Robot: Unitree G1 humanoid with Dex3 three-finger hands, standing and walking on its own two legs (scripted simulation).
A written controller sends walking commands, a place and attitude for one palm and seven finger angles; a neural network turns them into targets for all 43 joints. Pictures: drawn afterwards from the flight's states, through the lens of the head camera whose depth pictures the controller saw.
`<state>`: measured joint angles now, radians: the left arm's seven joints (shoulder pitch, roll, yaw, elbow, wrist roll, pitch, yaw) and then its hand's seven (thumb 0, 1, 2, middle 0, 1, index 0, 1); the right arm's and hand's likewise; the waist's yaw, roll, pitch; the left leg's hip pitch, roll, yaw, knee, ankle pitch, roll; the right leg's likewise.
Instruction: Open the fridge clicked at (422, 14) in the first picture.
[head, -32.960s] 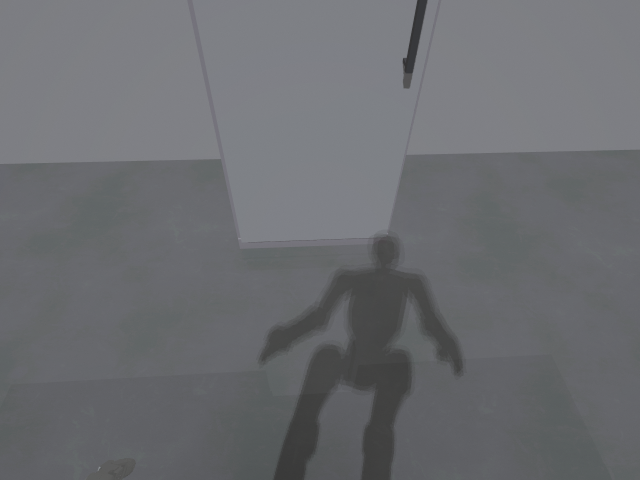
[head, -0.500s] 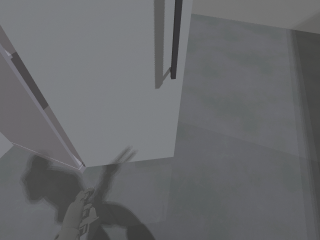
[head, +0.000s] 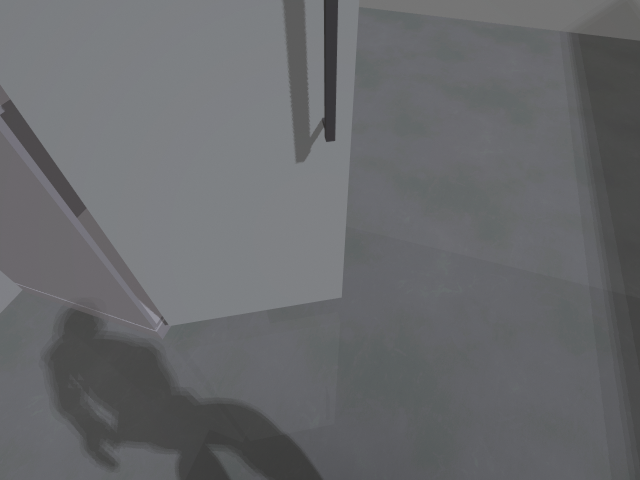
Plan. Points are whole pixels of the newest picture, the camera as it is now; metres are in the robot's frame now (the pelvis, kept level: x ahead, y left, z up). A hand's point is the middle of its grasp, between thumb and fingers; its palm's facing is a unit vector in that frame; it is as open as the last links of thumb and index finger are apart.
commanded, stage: let the arm hang, fingers relaxed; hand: right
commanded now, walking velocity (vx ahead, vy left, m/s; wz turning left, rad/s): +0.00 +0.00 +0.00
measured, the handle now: (328, 16) +0.71 +0.03 +0.23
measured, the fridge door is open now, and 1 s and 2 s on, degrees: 61 61 61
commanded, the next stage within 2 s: look to check the result in 0.64 s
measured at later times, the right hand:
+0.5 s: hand out of the picture +0.00 -0.17 -0.18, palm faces +0.00 +0.99 -0.16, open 7.3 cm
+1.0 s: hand out of the picture +0.00 -0.17 -0.17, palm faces +0.01 +0.98 -0.18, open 7.4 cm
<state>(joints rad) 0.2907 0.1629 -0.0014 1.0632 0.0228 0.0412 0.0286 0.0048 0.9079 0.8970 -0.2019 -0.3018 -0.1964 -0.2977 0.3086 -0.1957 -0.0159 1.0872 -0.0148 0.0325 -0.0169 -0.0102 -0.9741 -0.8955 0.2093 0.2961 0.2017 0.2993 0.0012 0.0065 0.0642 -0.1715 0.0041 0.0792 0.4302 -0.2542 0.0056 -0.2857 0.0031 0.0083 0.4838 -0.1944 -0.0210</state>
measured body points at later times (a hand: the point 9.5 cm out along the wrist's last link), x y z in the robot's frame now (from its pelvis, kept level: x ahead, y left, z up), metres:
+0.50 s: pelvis +0.00 -0.01 +0.00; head +0.01 -0.01 +0.45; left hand -0.02 +0.20 -0.16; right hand +0.00 -0.22 -0.16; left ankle -0.02 +0.12 -0.74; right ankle +0.04 -0.10 -0.74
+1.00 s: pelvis +0.01 +0.00 +0.00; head +0.03 +0.00 +0.45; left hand +0.00 +0.22 -0.16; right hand +0.00 -0.22 -0.16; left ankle -0.02 +0.12 -0.74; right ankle +0.04 -0.10 -0.74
